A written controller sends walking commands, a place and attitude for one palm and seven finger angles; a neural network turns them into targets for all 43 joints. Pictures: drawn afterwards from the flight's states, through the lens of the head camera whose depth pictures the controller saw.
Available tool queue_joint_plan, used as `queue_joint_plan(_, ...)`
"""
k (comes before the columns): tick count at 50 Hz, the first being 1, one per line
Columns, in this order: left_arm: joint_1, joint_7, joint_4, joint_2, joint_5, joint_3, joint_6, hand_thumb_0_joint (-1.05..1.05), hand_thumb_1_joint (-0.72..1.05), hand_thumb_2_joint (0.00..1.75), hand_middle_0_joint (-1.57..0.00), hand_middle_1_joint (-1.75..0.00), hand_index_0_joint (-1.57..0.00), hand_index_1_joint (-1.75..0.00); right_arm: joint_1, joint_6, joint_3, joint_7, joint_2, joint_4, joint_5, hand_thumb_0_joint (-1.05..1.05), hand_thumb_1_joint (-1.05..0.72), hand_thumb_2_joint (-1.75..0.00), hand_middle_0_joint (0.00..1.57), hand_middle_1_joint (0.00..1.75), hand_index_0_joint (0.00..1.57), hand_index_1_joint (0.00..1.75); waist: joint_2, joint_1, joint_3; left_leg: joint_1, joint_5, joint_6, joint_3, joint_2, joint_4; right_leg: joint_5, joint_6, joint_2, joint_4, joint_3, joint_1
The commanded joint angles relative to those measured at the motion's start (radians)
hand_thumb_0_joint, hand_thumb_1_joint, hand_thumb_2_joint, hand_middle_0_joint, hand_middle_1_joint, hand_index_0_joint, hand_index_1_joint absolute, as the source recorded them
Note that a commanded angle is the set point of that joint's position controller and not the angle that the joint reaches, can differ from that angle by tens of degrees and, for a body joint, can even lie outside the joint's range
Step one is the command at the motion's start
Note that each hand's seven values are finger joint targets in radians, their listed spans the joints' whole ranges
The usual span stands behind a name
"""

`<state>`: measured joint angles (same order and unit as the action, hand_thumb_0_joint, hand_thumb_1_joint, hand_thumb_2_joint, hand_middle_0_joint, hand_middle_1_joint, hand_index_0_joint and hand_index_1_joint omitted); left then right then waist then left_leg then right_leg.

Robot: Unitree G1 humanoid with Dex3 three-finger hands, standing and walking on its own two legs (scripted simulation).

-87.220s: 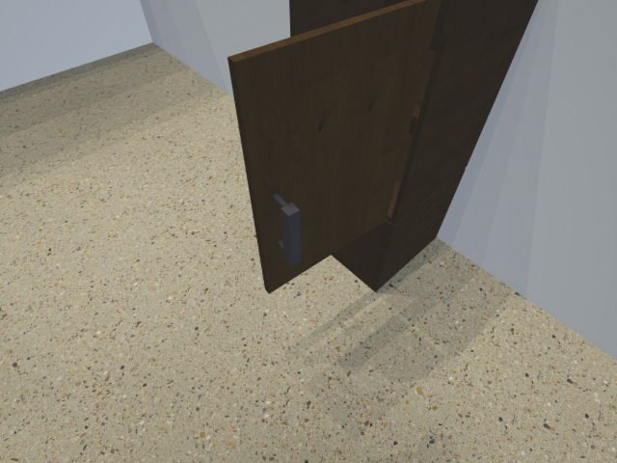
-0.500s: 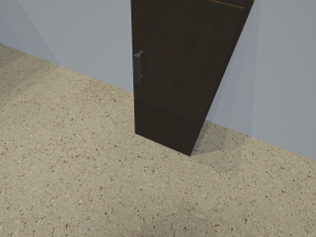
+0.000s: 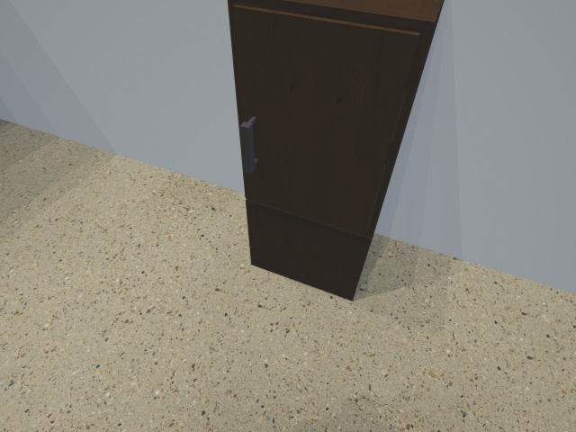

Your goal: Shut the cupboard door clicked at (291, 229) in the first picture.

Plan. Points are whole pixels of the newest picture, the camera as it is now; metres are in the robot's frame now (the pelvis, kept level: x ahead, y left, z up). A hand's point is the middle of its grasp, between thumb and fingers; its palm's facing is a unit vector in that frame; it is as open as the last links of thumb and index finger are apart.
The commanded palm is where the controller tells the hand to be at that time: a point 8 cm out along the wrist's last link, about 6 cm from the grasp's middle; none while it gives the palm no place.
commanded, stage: let the arm hang, fingers relaxed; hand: left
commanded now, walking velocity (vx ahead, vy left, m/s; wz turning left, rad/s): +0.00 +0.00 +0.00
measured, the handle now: (251, 145) +0.87 +0.15 -0.10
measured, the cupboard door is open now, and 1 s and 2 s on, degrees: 0 0 0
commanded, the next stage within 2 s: look to check the result in 0.14 s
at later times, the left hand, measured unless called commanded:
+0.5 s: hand out of the picture -0.01 +0.17 -0.17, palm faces +0.01 -0.98 -0.21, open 7.4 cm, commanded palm none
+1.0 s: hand out of the picture +0.02 +0.15 -0.18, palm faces +0.02 -0.98 -0.18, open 7.4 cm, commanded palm none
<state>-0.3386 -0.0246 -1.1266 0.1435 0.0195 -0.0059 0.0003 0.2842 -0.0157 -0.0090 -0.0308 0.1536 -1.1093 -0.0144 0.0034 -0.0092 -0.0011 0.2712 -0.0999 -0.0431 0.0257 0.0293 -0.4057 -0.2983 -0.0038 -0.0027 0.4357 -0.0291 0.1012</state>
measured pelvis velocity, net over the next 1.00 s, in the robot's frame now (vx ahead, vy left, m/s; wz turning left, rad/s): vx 0.04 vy -0.02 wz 0.00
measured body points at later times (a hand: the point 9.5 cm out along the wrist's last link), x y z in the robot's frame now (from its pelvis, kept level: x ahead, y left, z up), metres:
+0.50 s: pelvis +0.02 -0.01 +0.00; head +0.03 -0.01 +0.45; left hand -0.01 +0.22 -0.16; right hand +0.01 -0.25 -0.16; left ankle +0.08 +0.09 -0.74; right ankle -0.04 -0.12 -0.74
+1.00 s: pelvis +0.04 -0.02 +0.00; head +0.05 -0.01 +0.45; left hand +0.02 +0.20 -0.16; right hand +0.05 -0.25 -0.16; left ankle +0.08 +0.09 -0.74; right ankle -0.04 -0.12 -0.74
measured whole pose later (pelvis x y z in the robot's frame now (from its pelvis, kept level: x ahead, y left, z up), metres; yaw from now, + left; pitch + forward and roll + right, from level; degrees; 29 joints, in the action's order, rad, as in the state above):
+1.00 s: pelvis +0.04 -0.02 +0.00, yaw +0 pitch -2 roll +0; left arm -0.30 -0.03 -1.14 0.15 0.01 0.00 -0.01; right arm 0.23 0.00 0.01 -0.04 0.16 -1.13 -0.01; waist -0.01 0.00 -0.05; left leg 0.22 -0.16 -0.02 0.02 0.02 -0.41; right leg -0.32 -0.02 0.01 0.36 -0.03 0.01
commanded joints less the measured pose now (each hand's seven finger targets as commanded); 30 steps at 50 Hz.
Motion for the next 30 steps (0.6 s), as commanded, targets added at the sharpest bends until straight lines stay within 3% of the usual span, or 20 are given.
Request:
queue_joint_plan(1,-0.095,-0.009,0.01,0.114,0.001,-0.026,0.0,0.0,0.9,0.9,-0.2,-0.3,-0.2,-0.3,0.056,0.01,-0.022,-0.007,0.114,0.023,-0.005,0.0,-0.9,-0.9,0.2,0.3,0.2,0.3,0.019,0.002,-0.138,-0.035,-0.219,-0.001,-0.152,-0.111,0.118,-0.058,-0.049,-0.072,-0.127,0.085,0.174)
queue_joint_plan(4,-0.091,-0.008,0.014,0.124,0.001,-0.029,-0.005,0.0,0.9,0.9,-0.2,-0.3,-0.2,-0.3,0.053,0.013,-0.023,-0.008,0.126,0.029,-0.003,0.0,-0.9,-0.9,0.2,0.3,0.2,0.3,-0.005,0.003,-0.122,-0.054,-0.166,0.0,-0.142,-0.109,0.097,-0.045,-0.054,-0.075,-0.137,0.09,0.166)
queue_joint_plan(7,-0.076,-0.007,0.012,0.118,-0.002,-0.029,-0.004,0.0,0.9,0.9,-0.2,-0.3,-0.2,-0.3,0.051,0.014,-0.019,-0.009,0.118,0.024,-0.005,0.0,-0.9,-0.9,0.2,0.3,0.2,0.3,0.024,0.0,-0.116,-0.058,-0.163,0.003,-0.142,-0.109,0.096,-0.039,-0.054,-0.077,-0.134,0.089,0.16)
queue_joint_plan(14,-0.069,-0.007,0.009,0.135,-0.004,-0.03,-0.01,0.0,0.9,0.9,-0.2,-0.3,-0.2,-0.3,0.04,0.018,-0.021,-0.01,0.14,0.024,0.0,0.0,-0.9,-0.9,0.2,0.3,0.2,0.3,-0.02,0.003,-0.085,-0.111,-0.036,0.0,-0.125,-0.113,0.051,0.02,-0.056,-0.084,-0.147,0.089,0.137)
queue_joint_plan(16,-0.056,-0.008,0.006,0.131,-0.006,-0.027,-0.009,0.0,0.9,0.9,-0.2,-0.3,-0.2,-0.3,0.036,0.017,-0.016,-0.01,0.131,0.017,-0.001,0.0,-0.9,-0.9,0.2,0.3,0.2,0.3,0.004,0.0,-0.094,-0.109,-0.033,0.001,-0.126,-0.115,0.053,0.024,-0.055,-0.087,-0.15,0.092,0.133)
queue_joint_plan(30,-0.047,-0.011,0.001,0.132,-0.007,-0.022,-0.009,0.0,0.9,0.9,-0.2,-0.3,-0.2,-0.3,0.009,0.017,-0.01,-0.011,0.134,0.006,0.001,0.0,-0.9,-0.9,0.2,0.3,0.2,0.3,-0.017,0.002,-0.088,-0.124,0.049,0.002,-0.114,-0.121,0.034,0.101,-0.048,-0.094,-0.157,0.084,0.092)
